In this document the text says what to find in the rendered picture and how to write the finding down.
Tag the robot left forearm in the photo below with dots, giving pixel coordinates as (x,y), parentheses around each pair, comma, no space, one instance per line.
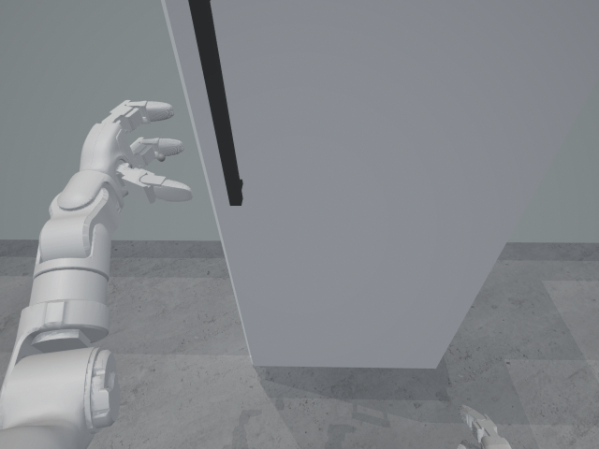
(67,308)

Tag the robot left upper arm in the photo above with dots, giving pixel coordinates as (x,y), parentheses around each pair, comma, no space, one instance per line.
(60,400)

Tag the right robot hand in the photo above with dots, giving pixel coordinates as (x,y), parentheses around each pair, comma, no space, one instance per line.
(483,429)

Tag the left robot hand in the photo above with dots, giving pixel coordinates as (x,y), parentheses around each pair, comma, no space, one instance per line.
(106,149)

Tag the fridge door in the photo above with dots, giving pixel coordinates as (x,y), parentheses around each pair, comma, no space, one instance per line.
(387,150)

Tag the handle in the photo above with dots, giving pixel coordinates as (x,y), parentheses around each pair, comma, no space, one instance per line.
(201,12)

